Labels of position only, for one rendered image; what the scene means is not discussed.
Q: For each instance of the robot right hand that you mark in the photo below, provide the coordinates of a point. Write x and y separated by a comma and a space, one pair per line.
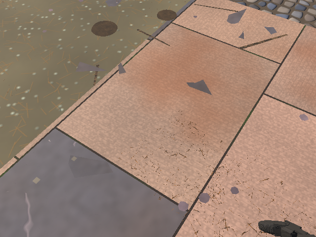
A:
283, 228

